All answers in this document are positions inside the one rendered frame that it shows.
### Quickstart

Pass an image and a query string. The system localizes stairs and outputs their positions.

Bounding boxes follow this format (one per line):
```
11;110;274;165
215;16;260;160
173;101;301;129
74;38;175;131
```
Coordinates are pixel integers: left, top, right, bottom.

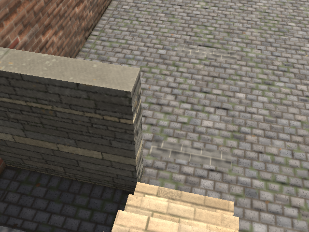
103;182;239;232

